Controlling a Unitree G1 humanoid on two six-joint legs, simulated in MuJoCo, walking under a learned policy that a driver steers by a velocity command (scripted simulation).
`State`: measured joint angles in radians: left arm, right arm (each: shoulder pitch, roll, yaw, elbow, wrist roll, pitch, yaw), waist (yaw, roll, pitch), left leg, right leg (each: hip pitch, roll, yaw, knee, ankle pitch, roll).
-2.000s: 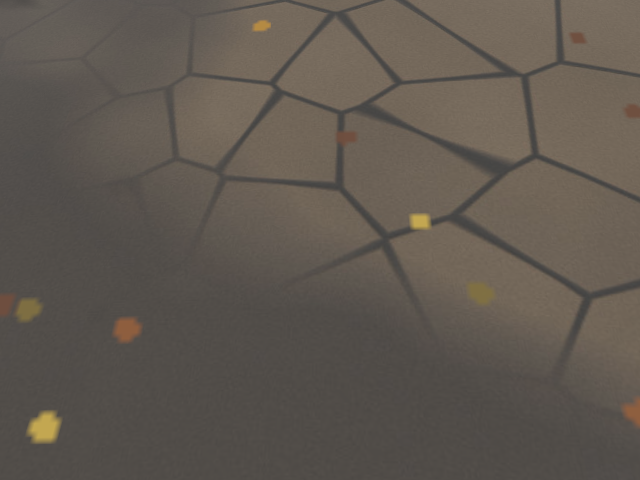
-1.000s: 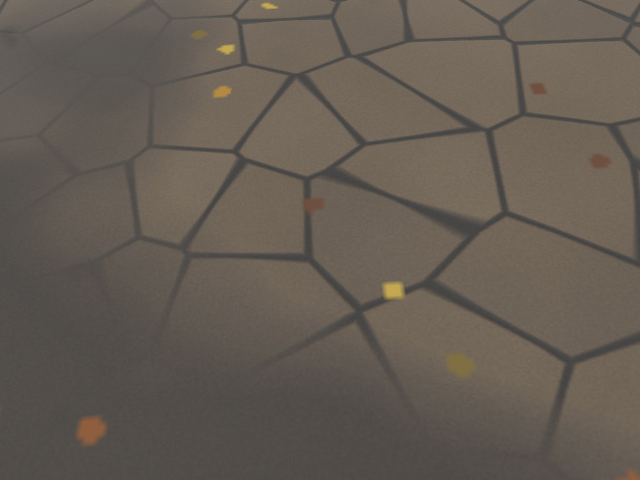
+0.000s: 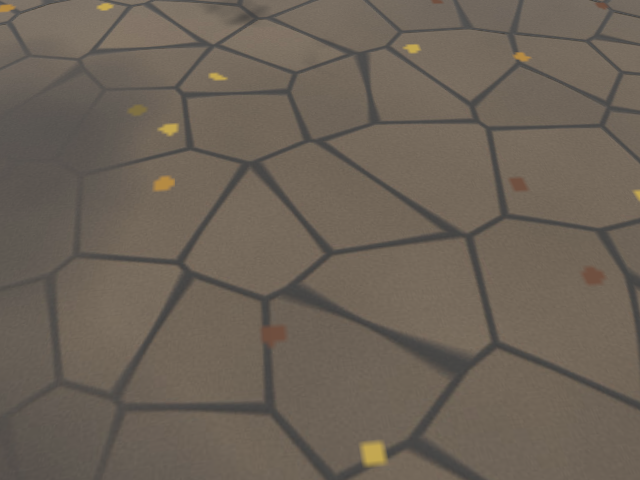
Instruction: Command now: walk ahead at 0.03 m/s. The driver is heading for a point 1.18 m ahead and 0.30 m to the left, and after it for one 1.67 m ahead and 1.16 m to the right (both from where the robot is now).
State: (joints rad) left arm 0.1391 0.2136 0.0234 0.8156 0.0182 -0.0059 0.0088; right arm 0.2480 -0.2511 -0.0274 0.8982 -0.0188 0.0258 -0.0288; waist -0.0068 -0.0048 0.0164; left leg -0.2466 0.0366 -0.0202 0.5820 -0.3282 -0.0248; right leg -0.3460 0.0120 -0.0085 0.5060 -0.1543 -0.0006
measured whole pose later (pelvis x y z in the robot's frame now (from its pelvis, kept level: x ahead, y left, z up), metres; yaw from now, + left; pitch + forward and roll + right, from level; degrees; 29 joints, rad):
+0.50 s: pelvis +0.06 +0.01 +0.00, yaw -1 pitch -1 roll +0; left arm 0.18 0.25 0.05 1.01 -0.02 -0.01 0.02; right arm 0.31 -0.24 -0.03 1.00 0.02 -0.03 -0.03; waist -0.02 0.00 0.00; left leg -0.10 0.01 0.01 0.52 -0.40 0.02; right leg -0.32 -0.01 -0.02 0.71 -0.40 -0.03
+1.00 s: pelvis +0.25 -0.01 +0.00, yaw +0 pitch +1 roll -1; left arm 0.42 0.22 0.03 1.07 -0.01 -0.08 0.01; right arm -0.01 -0.25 -0.04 0.86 0.03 -0.08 0.03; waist 0.09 0.03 0.03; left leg -0.62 0.08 0.01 0.58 0.03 0.02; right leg 0.14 0.04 -0.05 0.14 -0.30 -0.03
